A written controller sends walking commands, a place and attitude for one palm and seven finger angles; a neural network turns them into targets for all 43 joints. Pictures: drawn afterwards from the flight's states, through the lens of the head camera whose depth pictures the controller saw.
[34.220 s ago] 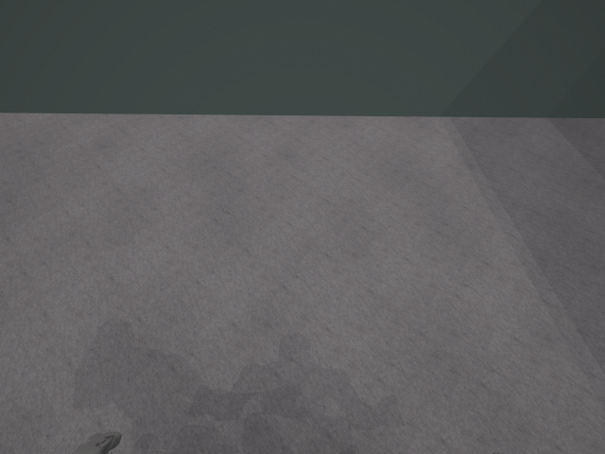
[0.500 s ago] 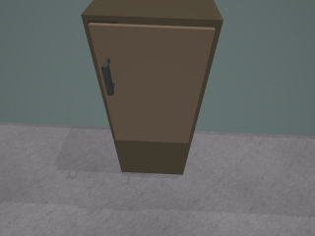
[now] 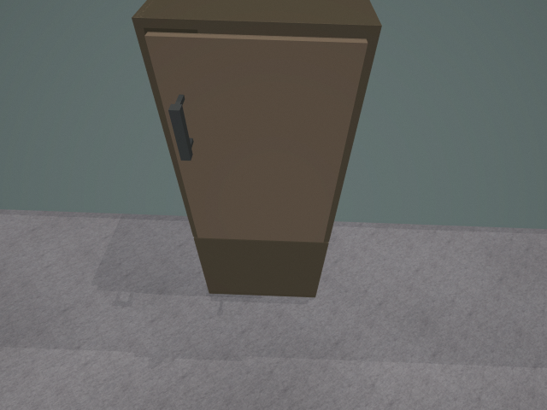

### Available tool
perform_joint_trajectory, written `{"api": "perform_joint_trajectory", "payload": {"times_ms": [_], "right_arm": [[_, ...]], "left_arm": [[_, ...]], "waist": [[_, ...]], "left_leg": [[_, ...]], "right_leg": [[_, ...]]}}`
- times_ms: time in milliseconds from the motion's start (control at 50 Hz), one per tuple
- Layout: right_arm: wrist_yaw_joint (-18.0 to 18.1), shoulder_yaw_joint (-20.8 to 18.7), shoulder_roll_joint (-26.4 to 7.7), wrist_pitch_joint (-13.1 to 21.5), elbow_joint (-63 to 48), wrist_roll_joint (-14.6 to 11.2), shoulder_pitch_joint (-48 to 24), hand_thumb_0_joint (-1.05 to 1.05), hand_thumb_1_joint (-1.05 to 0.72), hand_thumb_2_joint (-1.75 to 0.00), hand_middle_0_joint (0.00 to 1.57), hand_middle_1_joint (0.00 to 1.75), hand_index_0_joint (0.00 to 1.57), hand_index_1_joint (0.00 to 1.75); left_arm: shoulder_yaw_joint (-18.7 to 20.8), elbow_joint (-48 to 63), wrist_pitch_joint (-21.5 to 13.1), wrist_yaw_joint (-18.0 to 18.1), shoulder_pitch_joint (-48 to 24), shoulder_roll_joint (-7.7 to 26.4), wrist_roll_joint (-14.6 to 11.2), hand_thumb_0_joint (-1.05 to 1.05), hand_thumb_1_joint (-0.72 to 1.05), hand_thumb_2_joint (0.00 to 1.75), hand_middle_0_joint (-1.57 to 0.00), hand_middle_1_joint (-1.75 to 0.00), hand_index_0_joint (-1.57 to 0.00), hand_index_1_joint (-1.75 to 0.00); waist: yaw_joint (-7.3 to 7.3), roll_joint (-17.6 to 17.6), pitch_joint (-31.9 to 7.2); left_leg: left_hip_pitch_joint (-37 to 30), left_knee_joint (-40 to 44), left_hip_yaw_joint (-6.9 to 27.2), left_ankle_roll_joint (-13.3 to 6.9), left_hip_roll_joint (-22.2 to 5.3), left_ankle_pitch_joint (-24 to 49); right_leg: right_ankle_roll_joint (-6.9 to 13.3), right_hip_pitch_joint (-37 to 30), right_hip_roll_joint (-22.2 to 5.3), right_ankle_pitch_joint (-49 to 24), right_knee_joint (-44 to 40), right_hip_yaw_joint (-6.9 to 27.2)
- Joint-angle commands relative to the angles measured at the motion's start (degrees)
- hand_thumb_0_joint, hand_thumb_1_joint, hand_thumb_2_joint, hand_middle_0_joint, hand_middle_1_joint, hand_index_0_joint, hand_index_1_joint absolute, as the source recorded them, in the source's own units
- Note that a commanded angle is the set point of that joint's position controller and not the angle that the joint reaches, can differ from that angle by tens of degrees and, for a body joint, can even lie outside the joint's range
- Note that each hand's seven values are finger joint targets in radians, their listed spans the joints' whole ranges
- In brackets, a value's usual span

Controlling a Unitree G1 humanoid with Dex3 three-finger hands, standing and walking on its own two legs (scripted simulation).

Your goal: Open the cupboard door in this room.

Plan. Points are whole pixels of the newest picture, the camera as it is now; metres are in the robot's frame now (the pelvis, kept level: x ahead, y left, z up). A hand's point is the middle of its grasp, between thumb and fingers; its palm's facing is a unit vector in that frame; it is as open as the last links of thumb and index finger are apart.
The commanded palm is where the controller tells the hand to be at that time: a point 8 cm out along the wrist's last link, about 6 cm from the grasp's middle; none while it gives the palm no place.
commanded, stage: look again from close up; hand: left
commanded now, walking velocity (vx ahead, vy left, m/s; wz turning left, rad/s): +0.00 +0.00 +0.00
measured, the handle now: (183, 128) +0.61 +0.22 +0.07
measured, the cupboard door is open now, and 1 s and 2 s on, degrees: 0 0 0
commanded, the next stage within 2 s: raise the hand with hooked fingers in 0.42 s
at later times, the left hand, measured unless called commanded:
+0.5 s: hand out of the picture +0.06 +0.19 -0.17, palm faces +0.00 -0.98 -0.22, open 7.4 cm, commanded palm none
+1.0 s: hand (132, 391) +0.16 +0.21 -0.05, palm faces +0.13 -0.99 -0.01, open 8.9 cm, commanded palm +0.17 +0.27 -0.02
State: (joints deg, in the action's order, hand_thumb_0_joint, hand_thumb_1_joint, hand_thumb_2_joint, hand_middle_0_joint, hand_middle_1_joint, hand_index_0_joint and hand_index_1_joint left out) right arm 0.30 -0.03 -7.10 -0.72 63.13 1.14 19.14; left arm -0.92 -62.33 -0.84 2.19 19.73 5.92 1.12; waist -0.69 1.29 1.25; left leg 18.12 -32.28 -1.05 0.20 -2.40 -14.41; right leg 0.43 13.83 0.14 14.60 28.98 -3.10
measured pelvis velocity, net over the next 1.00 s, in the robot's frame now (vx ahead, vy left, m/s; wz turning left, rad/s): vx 0.00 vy -0.02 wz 0.02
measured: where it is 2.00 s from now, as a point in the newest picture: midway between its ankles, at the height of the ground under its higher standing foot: outside the picture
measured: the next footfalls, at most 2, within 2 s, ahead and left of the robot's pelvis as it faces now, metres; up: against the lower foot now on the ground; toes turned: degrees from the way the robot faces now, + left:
none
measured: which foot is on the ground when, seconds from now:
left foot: down 0.00-1.00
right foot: down 0.00-1.00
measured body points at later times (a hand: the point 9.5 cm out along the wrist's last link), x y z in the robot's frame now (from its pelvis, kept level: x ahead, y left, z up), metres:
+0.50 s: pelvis +0.03 +0.01 +0.00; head +0.03 +0.01 +0.45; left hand +0.06 +0.24 -0.15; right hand +0.05 -0.22 -0.16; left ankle +0.04 +0.12 -0.73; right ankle +0.01 -0.12 -0.73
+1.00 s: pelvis +0.00 -0.02 -0.07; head +0.04 +0.00 +0.37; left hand +0.15 +0.27 -0.05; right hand +0.24 -0.26 -0.10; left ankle +0.04 +0.12 -0.73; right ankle +0.01 -0.12 -0.73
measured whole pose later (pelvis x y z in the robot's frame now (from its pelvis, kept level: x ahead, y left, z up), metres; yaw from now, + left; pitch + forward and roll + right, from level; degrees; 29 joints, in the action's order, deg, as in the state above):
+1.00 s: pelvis +0.00 -0.02 -0.07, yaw +1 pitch +10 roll -1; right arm 2.8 -3.5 -15.7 15.8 29.3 -1.1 9.4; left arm 15.9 -8.2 -25.8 -22.6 27.4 13.0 -18.2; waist 2.6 -1.6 -6.8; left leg 46.0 -63.1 2.4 2.0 -2.8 -27.3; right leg 2.1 41.6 -0.2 30.9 62.3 -5.5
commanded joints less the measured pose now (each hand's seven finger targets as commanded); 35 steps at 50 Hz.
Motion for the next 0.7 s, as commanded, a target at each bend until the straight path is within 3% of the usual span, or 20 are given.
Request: {"api": "perform_joint_trajectory", "payload": {"times_ms": [0, 40, 60, 100, 140, 260, 480, 500, 520, 540, 560, 580, 600, 620, 640, 660, 680], "right_arm": [[-0.04, -0.97, -3.81, 1.75, -4.5, 0.06, 5.18, 0.0, -0.9, -0.9, 0.2, 0.3, 0.2, 0.3], [0.39, -1.09, -5.39, 2.06, -5.45, 0.0, 3.17, 0.0, -0.9, -0.9, 0.2, 0.3, 0.2, 0.3], [0.41, -1.07, -5.7, 2.23, -5.66, 0.08, 2.38, 0.0, -0.9, -0.9, 0.2, 0.3, 0.2, 0.3], [0.67, -1.02, -6.03, 2.53, -5.94, -0.07, 1.23, 0.0, -0.9, -0.9, 0.2, 0.3, 0.2, 0.3], [0.83, -0.9, -6.51, 2.76, -5.66, -0.22, 1.26, 0.0, -0.9, -0.9, 0.2, 0.3, 0.2, 0.3], [1.07, -0.79, -7.36, 3.26, -4.37, -0.28, 1.04, 0.0, -0.9, -0.9, 0.2, 0.3, 0.2, 0.3], [1.11, -0.61, -8.67, 3.0, -3.18, -0.39, -2.05, 0.0, -0.9, -0.9, 0.2, 0.3, 0.2, 0.3], [0.83, -0.82, -10.06, 2.76, -6.74, -1.04, -5.6, 0.0, -0.9, -0.9, 0.2, 0.3, 0.2, 0.3], [2.77, -3.28, -18.58, 11.35, -25.68, -3.33, -4.98, 0.0, -0.9, -0.9, 0.2, 0.3, 0.2, 0.3], [4.84, -1.02, -12.83, 16.81, -23.1, -2.92, -8.99, 0.0, -0.9, -0.9, 0.2, 0.3, 0.2, 0.3], [5.33, -1.51, -12.35, 18.41, -19.37, -3.42, -9.27, 0.0, -0.9, -0.9, 0.2, 0.3, 0.2, 0.3], [4.73, -1.48, -10.04, 18.32, -19.31, -4.25, -7.78, 0.0, -0.9, -0.9, 0.2, 0.3, 0.2, 0.3], [4.41, -2.05, -12.64, 18.86, -24.31, -4.19, -8.95, 0.0, -0.9, -0.9, 0.2, 0.3, 0.2, 0.3], [4.5, -2.88, -13.46, 19.41, -25.45, -3.41, -9.02, 0.0, -0.9, -0.9, 0.2, 0.3, 0.2, 0.3], [4.47, -3.19, -13.42, 19.74, -25.97, -2.56, -8.82, 0.0, -0.9, -0.9, 0.2, 0.3, 0.2, 0.3], [3.89, -3.95, -13.57, 19.48, -27.42, -2.59, -8.93, 0.0, -0.9, -0.9, 0.2, 0.3, 0.2, 0.3], [3.2, -4.1, -13.18, 19.21, -28.57, -2.08, -9.14, 0.0, -0.9, -0.9, 0.2, 0.3, 0.2, 0.3]], "left_arm": [[2.25, 4.0, -1.84, 0.6, -0.35, 8.45, -0.14, 0.0, 0.9, 0.9, -0.2, -0.3, -0.2, -0.3], [2.1, 3.76, -1.29, 0.45, 0.92, 6.77, -0.18, 0.0, 0.9, 0.9, -0.2, -0.3, -0.2, -0.3], [2.1, 3.65, -1.05, 0.35, 1.22, 6.71, 0.03, 0.0, 0.9, 0.9, -0.2, -0.3, -0.2, -0.3], [2.02, 3.19, -1.1, 0.15, 2.15, 6.34, -0.09, 0.0, 0.9, 0.9, -0.2, -0.3, -0.2, -0.3], [1.84, 2.97, -1.16, 0.11, 2.03, 6.42, -0.19, 0.0, 0.9, 0.9, -0.2, -0.3, -0.2, -0.3], [2.2, 3.46, -1.12, 0.22, 0.77, 8.08, -0.21, 0.0, 0.9, 0.9, -0.2, -0.3, -0.2, -0.3], [2.24, 3.19, -0.86, 0.05, -0.82, 9.89, -0.2, 0.0, 0.9, 0.9, -0.2, -0.3, -0.2, -0.3], [1.84, 1.41, -1.15, 2.3, 2.87, 10.33, 0.15, 0.0, 0.9, 0.9, -0.2, -0.3, -0.2, -0.3], [13.56, 91.7, -13.95, 1.99, -40.98, 25.65, -10.64, 0.0, 0.88, 0.89, -0.2, -0.32, -0.2, -0.32], [10.76, 76.12, -10.85, 3.23, -10.53, 20.28, -6.32, 0.0, 0.85, 0.88, -0.2, -0.33, -0.2, -0.33], [8.73, 71.86, -8.11, 5.97, -9.43, 16.77, -7.62, 0.0, 0.83, 0.87, -0.21, -0.34, -0.21, -0.34], [0.52, 58.98, -2.65, 5.06, 8.05, 0.99, -9.19, 0.0, 0.81, 0.86, -0.21, -0.36, -0.21, -0.36], [4.32, 69.9, -4.7, 4.07, -3.32, 5.85, -10.9, 0.0, 0.78, 0.85, -0.21, -0.37, -0.21, -0.37], [6.48, 68.95, -7.48, 2.75, -2.94, 8.13, -10.11, 0.0, 0.76, 0.84, -0.21, -0.39, -0.21, -0.39], [8.33, 63.82, -10.72, 1.26, -0.49, 8.44, -10.08, 0.0, 0.74, 0.83, -0.21, -0.4, -0.21, -0.4], [10.82, 56.22, -13.42, -1.14, 7.24, 8.1, -10.48, 0.0, 0.71, 0.82, -0.21, -0.42, -0.21, -0.42], [9.86, 51.8, -17.07, -4.28, 10.97, 5.29, -11.39, 0.0, 0.69, 0.81, -0.22, -0.43, -0.22, -0.43]], "waist": [[-2.1, 1.73, -0.18], [-0.49, 1.7, 2.56], [0.04, 3.35, 4.31], [0.96, 1.38, 4.69], [0.82, -1.84, 4.44], [0.85, -1.85, 1.98], [0.77, -0.55, 1.02], [2.45, -9.6, 3.48], [-4.35, 4.22, -26.1], [2.07, 14.65, -24.06], [0.09, 12.63, -19.62], [-0.72, 8.06, -9.86], [-1.28, 6.84, -2.24], [-2.43, 4.25, -1.77], [-2.14, -1.4, 0.65], [-0.18, -5.87, 2.07], [0.76, -12.58, 1.39]], "left_leg": [[-3.68, 3.94, 2.77, -1.39, -1.49, 0.22], [2.24, 8.53, 5.51, -2.3, -3.41, -4.67], [4.2, 10.42, 6.58, -2.64, -3.59, -5.85], [4.39, 11.72, 6.98, -3.03, -3.88, -4.93], [2.36, 11.36, 6.07, -2.99, -3.52, -1.6], [-2.48, 10.53, 4.45, -3.01, -3.36, 7.95], [-5.44, 10.28, 3.09, -2.44, -3.28, 9.78], [-2.25, -0.3, 2.18, -0.82, -4.65, 13.62], [-17.49, 6.35, 1.72, -1.65, 1.72, 19.19], [-23.7, 6.9, 1.26, -1.2, -0.67, 26.07], [-16.39, 7.24, 0.69, 0.74, 0.12, 18.13], [-10.66, 8.4, 1.77, -0.01, 0.32, 11.42], [-4.7, 7.33, 3.04, -0.05, 1.0, 6.37], [-2.48, 5.0, 2.64, -0.42, 1.73, 2.6], [1.31, 2.27, 2.62, -0.72, 2.34, 1.34], [5.37, -0.05, 2.48, -0.37, 2.71, 0.84], [8.86, -3.43, 1.99, -0.09, 2.69, 1.23]], "right_leg": [[3.38, 7.12, -6.05, 9.71, -5.72, 6.08], [2.65, 3.76, -4.22, 9.02, -4.11, 4.56], [2.42, 2.93, -3.87, 7.49, -2.71, 3.85], [1.99, 0.85, -3.88, 2.9, -2.48, 3.68], [1.77, 0.6, -4.42, 0.32, -3.14, 4.3], [1.15, -1.61, -5.2, -5.33, -3.39, 4.26], [1.07, -2.46, -5.88, -8.03, -4.69, 5.29], [0.31, -1.12, -8.32, -22.64, -6.57, 8.05], [1.6, -3.65, -2.61, -20.6, -0.22, 1.21], [2.19, -0.76, -0.61, -9.0, 3.36, 0.14], [1.64, 1.38, -0.29, -2.69, 3.39, -1.98], [0.9, 5.34, -0.48, -0.26, 2.23, -2.96], [0.9, 6.2, -0.76, -1.72, 1.23, -3.13], [0.85, 9.11, -0.43, 0.19, 0.79, -3.34], [0.6, 12.39, 0.09, 1.85, 1.63, -3.88], [0.74, 14.12, 0.45, 3.63, 3.23, -4.39], [0.58, 17.67, 0.89, 4.35, 6.33, -4.77]]}}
